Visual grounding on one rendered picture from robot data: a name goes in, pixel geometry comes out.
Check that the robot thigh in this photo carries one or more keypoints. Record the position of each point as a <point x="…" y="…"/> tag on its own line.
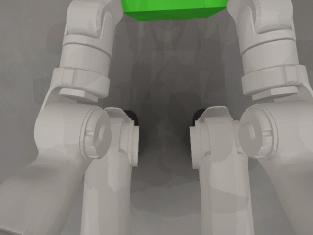
<point x="106" y="193"/>
<point x="226" y="207"/>

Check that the robot left forearm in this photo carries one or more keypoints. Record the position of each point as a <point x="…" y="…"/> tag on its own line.
<point x="82" y="74"/>

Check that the robot left upper arm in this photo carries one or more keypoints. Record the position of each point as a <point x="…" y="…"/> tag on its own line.
<point x="37" y="200"/>

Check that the robot left thigh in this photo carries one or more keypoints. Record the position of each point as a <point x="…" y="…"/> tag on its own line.
<point x="106" y="193"/>

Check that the robot right thigh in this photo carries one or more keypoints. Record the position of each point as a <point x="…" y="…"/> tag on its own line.
<point x="226" y="207"/>

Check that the carton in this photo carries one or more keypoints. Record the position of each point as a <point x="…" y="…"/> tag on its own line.
<point x="153" y="10"/>

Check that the robot right forearm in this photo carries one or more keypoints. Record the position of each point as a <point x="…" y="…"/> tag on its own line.
<point x="267" y="43"/>

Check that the robot right upper arm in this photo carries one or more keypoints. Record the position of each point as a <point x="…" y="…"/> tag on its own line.
<point x="280" y="136"/>

